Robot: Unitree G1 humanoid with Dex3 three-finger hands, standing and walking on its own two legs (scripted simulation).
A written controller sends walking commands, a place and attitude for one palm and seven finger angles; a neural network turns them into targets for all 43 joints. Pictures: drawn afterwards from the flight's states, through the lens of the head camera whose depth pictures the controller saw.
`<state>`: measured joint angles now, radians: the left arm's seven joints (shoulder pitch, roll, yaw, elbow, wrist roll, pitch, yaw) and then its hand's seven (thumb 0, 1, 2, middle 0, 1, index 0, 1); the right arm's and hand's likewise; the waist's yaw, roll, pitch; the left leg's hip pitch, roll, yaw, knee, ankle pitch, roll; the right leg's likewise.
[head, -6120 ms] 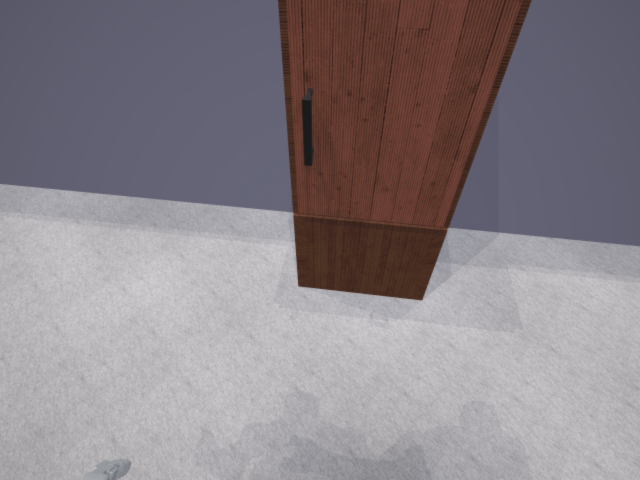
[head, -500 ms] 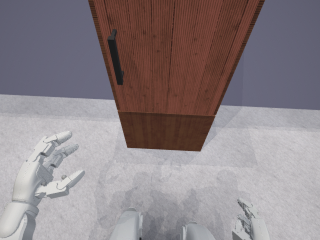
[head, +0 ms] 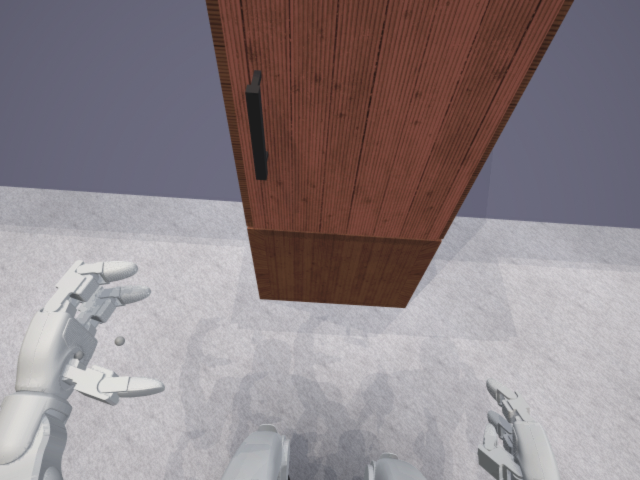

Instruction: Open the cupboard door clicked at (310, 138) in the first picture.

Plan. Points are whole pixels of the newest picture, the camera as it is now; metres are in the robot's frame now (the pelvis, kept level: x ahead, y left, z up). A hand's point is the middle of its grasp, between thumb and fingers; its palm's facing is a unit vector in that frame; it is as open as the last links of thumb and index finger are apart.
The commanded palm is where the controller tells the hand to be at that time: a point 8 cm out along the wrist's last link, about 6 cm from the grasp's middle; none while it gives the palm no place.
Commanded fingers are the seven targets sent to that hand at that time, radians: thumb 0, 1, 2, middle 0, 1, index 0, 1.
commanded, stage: raise the hand with hooked fingers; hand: left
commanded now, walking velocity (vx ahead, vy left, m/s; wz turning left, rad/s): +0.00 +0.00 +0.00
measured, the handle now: (259, 129) +0.61 +0.15 +0.05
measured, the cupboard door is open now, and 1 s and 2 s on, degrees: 0 0 0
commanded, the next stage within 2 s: move the hooked fingers beside the handle in 0.92 s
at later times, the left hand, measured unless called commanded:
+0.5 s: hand (96, 299) +0.29 +0.28 +0.06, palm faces +0.03 -1.00 -0.04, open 14.0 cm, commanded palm +0.26 +0.32 +0.06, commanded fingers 0.00 -0.50 0.30 -0.30 -1.20 -0.30 -1.20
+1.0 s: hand (116, 299) +0.29 +0.26 +0.06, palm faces +0.04 -1.00 -0.04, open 14.0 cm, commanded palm +0.27 +0.30 +0.06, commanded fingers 0.00 -0.50 0.30 -0.30 -1.20 -0.30 -1.20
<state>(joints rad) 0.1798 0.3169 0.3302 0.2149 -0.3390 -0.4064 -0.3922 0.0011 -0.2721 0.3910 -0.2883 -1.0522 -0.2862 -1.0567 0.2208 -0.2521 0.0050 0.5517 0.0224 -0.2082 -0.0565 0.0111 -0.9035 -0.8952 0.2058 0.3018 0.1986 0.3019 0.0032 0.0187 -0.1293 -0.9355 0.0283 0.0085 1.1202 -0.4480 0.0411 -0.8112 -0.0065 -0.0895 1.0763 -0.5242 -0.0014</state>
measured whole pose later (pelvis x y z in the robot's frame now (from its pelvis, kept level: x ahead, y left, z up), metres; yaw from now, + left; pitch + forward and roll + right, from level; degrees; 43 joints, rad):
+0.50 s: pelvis +0.00 +0.00 +0.01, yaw +0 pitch +14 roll -4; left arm -0.01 0.42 0.43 0.41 -0.36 -0.34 -0.49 -0.01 -0.49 0.30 -0.30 -1.19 -0.30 -1.20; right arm 0.29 -0.27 0.03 0.56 0.03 -0.17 -0.07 0.01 -0.90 -0.89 0.21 0.30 0.20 0.30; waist -0.01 0.02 -0.11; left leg -0.90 0.03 0.01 1.07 -0.43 0.04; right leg -0.77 0.00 -0.09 1.02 -0.50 0.00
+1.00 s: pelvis +0.01 -0.01 +0.01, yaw +0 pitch +15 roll -3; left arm -0.01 0.39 0.42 0.43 -0.36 -0.36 -0.49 -0.01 -0.49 0.30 -0.30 -1.20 -0.30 -1.20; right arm 0.26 -0.27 0.03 0.56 0.04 -0.16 -0.07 0.01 -0.90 -0.89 0.21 0.30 0.20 0.30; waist -0.01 0.03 -0.12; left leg -0.89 0.04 0.00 1.07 -0.43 0.02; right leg -0.78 0.01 -0.09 1.03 -0.51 -0.02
